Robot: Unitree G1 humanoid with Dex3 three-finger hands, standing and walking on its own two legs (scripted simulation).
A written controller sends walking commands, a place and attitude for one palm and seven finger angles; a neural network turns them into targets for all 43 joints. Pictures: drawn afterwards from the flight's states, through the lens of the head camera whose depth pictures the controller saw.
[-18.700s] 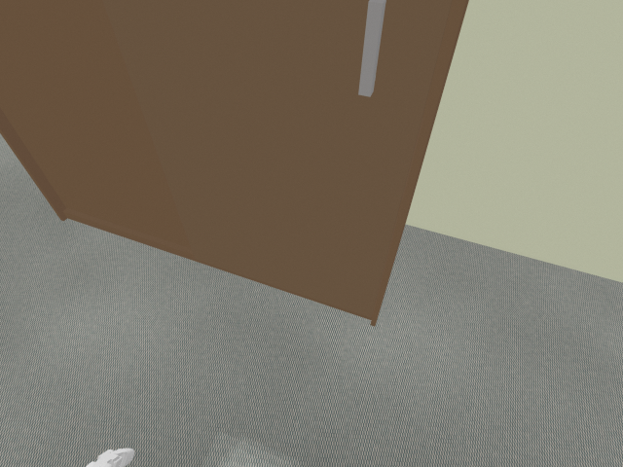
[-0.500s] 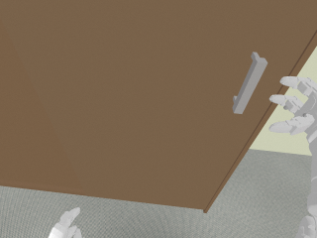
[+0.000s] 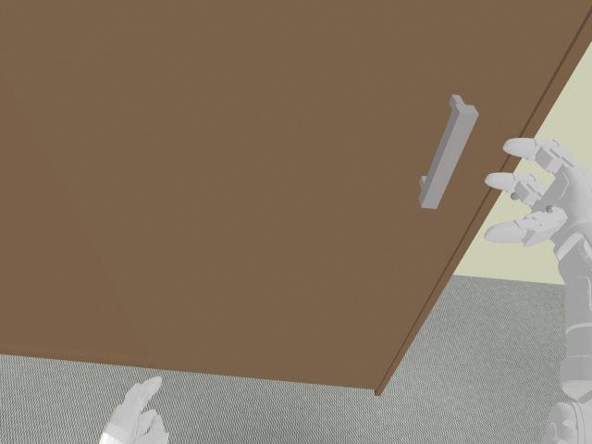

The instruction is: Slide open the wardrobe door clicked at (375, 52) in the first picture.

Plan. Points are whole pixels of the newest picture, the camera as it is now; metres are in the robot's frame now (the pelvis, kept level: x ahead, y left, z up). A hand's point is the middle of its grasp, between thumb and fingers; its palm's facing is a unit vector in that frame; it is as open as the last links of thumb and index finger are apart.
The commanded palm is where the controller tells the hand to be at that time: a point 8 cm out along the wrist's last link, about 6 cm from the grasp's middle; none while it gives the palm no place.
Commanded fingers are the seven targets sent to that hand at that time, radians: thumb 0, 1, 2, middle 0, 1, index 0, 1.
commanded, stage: feel for the door with the fingertips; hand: right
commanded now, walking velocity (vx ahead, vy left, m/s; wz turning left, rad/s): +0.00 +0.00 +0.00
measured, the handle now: (441, 153) +0.46 -0.16 +0.20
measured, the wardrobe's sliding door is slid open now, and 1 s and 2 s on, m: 0.00 0.00 0.00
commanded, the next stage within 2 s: slide the fingers in behind the handle in 0.92 s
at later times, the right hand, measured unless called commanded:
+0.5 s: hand (468, 182) +0.41 -0.19 +0.20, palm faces +0.06 +1.00 +0.00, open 13.9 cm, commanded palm +0.38 -0.24 +0.21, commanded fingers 0.00 0.50 -0.30 0.30 1.20 0.30 1.20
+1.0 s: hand (471, 172) +0.42 -0.19 +0.21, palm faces +0.05 +1.00 +0.00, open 13.7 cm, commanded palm +0.40 -0.24 +0.21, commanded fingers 0.00 0.50 -0.30 0.30 1.20 0.30 1.20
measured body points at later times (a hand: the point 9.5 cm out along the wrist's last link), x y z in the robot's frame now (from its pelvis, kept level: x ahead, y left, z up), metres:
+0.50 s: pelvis +0.00 +0.01 +0.00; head -0.01 +0.02 +0.45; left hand +0.14 +0.25 -0.10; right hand +0.40 -0.24 +0.20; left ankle -0.03 +0.10 -0.74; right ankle +0.03 -0.10 -0.74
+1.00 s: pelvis +0.01 +0.02 +0.00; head +0.00 +0.03 +0.45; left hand +0.14 +0.27 -0.11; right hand +0.41 -0.24 +0.21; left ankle -0.03 +0.10 -0.74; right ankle +0.03 -0.10 -0.74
